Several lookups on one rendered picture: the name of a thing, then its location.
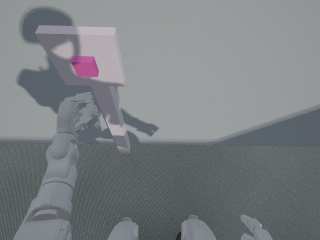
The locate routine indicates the left robot forearm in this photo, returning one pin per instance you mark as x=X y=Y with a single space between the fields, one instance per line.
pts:
x=54 y=198

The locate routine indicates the left robot thigh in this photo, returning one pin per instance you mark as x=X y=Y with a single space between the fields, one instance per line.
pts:
x=125 y=230

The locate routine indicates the panel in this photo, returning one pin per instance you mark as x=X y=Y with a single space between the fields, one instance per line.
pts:
x=61 y=43

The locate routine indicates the left robot shin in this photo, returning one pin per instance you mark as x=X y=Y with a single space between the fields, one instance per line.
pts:
x=126 y=219

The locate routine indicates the left robot hand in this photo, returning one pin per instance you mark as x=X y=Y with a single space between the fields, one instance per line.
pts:
x=71 y=120

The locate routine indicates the right robot hand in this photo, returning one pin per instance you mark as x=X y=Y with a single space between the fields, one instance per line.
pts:
x=256 y=228

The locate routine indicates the button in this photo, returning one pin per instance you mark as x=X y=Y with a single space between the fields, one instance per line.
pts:
x=85 y=66

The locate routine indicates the left robot upper arm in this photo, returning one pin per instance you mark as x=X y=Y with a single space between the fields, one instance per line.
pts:
x=54 y=229

